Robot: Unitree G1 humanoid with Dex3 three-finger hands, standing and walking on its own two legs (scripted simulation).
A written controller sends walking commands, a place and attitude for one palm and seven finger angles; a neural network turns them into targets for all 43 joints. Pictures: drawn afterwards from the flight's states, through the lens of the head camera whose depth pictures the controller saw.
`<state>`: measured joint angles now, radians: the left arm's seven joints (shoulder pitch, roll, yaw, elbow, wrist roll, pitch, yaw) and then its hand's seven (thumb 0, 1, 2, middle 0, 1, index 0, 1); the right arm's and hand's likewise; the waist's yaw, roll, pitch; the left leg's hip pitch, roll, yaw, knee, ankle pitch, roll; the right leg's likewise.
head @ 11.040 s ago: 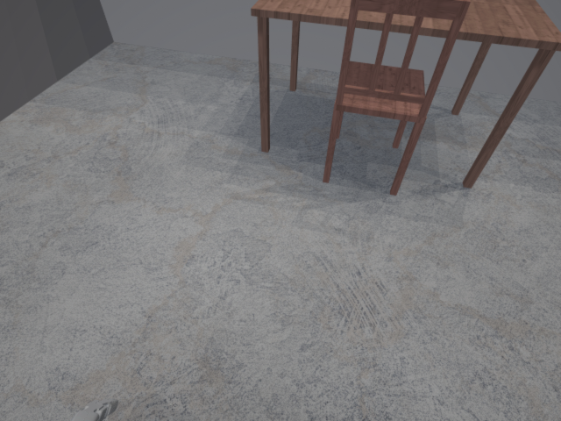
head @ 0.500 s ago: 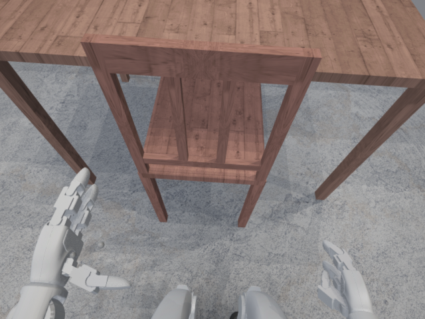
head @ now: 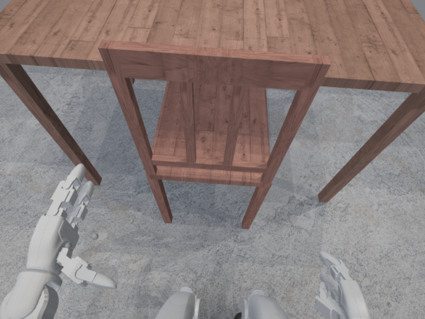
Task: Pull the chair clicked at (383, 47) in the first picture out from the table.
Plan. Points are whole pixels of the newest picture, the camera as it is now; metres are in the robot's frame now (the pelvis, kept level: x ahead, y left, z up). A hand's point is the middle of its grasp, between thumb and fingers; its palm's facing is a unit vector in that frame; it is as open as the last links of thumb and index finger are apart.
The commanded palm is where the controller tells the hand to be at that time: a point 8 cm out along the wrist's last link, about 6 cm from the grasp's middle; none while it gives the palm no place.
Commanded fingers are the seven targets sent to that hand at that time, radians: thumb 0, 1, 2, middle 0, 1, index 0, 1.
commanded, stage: raise the hand toward the chair's back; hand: left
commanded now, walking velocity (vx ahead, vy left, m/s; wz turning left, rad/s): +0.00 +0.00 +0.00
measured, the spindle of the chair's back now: (189, 127) +0.51 +0.09 -0.01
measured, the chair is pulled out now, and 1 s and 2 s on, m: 0.00 0.00 0.00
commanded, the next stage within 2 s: aim the fingers beside a spindle in 0.36 s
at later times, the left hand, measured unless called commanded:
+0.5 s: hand (95, 238) +0.24 +0.21 +0.04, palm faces +0.00 -1.00 -0.07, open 16.9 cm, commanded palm +0.22 +0.25 +0.04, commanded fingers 0.00 -0.50 0.30 -0.06 -0.08 -0.06 -0.08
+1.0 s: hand (135, 220) +0.28 +0.16 +0.02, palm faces -0.05 -1.00 -0.04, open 16.9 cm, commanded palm +0.27 +0.21 +0.02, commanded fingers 0.00 -0.50 0.30 -0.06 -0.08 -0.06 -0.08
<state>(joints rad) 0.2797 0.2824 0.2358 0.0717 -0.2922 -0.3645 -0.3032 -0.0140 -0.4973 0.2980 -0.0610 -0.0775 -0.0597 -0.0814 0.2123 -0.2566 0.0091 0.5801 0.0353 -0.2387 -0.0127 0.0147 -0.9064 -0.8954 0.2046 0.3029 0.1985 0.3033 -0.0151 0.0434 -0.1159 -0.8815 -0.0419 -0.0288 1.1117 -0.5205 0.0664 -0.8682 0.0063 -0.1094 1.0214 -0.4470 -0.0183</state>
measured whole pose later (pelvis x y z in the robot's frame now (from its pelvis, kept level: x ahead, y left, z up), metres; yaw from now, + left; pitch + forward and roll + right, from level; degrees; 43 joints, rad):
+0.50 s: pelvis +0.00 +0.00 +0.00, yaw +0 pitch +17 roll -4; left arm 0.29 0.28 0.22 0.05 -0.29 -0.40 -0.29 -0.02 -0.50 0.30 -0.06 -0.08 -0.06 -0.08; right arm 0.20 -0.25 0.02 0.57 0.03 -0.26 -0.01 0.01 -0.91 -0.90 0.20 0.30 0.20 0.30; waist -0.01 0.04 -0.11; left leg -0.89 -0.04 -0.04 1.12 -0.52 0.06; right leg -0.87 0.01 -0.12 1.03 -0.45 -0.02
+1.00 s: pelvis +0.00 -0.01 -0.01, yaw +0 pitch +19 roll -3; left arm 0.14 0.22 0.13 0.13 -0.23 -0.40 -0.21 -0.01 -0.50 0.30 -0.06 -0.08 -0.06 -0.08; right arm 0.21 -0.27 0.01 0.56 0.02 -0.23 0.01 0.01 -0.91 -0.90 0.20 0.30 0.20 0.30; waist -0.02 0.05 -0.13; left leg -0.96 -0.04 -0.02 1.17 -0.54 0.05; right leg -0.96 0.01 -0.11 1.10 -0.47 -0.03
